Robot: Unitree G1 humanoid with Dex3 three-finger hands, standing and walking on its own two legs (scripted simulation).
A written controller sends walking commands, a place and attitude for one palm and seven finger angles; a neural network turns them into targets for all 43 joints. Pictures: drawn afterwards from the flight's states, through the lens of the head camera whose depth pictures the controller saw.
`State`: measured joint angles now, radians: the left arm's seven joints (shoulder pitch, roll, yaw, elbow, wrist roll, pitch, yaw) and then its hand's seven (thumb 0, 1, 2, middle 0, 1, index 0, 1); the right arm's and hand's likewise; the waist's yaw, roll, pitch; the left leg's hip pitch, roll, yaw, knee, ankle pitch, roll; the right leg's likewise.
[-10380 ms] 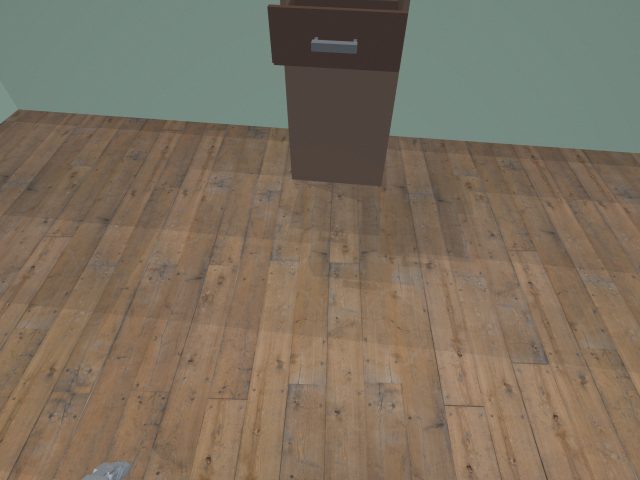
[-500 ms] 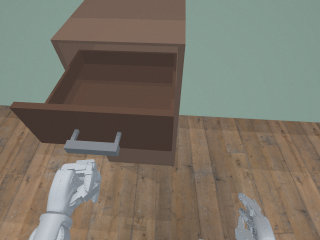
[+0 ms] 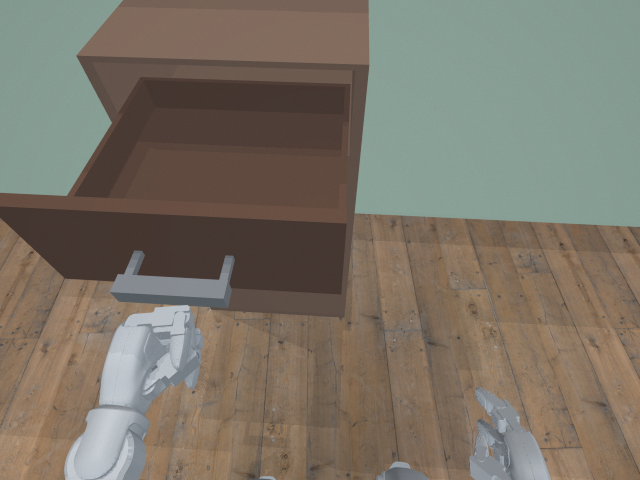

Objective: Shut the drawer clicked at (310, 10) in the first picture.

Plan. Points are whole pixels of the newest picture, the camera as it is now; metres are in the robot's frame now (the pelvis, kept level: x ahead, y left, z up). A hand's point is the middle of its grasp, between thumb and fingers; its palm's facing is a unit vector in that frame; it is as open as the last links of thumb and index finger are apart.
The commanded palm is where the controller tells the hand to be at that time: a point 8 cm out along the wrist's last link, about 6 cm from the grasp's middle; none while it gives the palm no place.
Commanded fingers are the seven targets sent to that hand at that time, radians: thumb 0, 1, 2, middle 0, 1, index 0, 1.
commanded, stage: bring the fist close to the handle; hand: left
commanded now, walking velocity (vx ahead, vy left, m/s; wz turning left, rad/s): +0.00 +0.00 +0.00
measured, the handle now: (177, 275) +0.34 +0.19 +0.06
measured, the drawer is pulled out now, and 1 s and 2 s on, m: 0.29 0.26 0.12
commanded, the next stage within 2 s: push the drawer shut in 0.16 s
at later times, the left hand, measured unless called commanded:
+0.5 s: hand (205, 347) +0.25 +0.14 +0.06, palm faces -0.04 -1.00 -0.06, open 3.3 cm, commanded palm +0.24 +0.20 +0.07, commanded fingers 0.00 0.90 0.90 -1.40 -1.60 -1.40 -1.60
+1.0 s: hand (210, 312) +0.30 +0.15 +0.06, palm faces -0.04 -1.00 -0.06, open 2.7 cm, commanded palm +0.30 +0.20 +0.07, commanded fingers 0.00 0.90 0.90 -1.40 -1.60 -1.40 -1.60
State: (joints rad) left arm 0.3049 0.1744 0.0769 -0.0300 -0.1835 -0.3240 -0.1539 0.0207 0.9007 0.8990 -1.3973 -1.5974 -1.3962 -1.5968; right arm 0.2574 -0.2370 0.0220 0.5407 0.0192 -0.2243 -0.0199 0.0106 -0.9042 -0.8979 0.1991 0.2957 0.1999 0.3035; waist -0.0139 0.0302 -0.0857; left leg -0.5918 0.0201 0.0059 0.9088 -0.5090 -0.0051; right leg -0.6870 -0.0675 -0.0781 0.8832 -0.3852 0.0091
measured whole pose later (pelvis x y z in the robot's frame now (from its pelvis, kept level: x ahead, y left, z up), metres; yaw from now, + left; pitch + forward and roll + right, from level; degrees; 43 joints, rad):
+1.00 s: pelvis -0.03 -0.01 +0.00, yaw +1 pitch +10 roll +0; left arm -0.12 0.21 0.09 0.35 -0.19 -0.33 -0.16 -0.06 0.77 0.96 -1.40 -1.60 -1.40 -1.60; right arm 0.22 -0.26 0.03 0.62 0.04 -0.19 -0.05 0.01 -0.91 -0.90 0.20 0.30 0.20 0.30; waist -0.01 0.03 -0.05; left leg -0.62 0.01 -0.01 0.91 -0.46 -0.02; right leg -0.71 -0.08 -0.09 0.88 -0.34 0.00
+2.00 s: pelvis -0.03 +0.00 -0.01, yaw -1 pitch +16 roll +0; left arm -0.75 0.34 0.28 1.06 -0.12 -0.46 -0.19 -0.06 0.76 0.93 -1.40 -1.60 -1.40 -1.60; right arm 0.33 -0.27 0.03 0.66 0.00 -0.06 -0.01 0.00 -0.91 -0.90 0.20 0.30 0.20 0.30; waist -0.11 0.01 -0.07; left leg -0.77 0.02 0.02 0.94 -0.46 0.00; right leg -0.86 -0.06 -0.06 0.90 -0.32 0.00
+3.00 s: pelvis -0.03 +0.01 -0.03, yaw -2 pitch +25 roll -2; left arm -1.18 0.57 0.39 1.35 0.02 -0.37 -0.13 -0.01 0.82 0.97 -1.40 -1.60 -1.40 -1.60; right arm 0.43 -0.28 0.06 0.62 -0.06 0.03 0.02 0.00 -0.91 -0.90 0.20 0.30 0.20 0.30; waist -0.26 0.04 -0.07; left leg -1.00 0.04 0.00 1.04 -0.49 0.00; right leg -1.06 -0.04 -0.08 0.93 -0.32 0.01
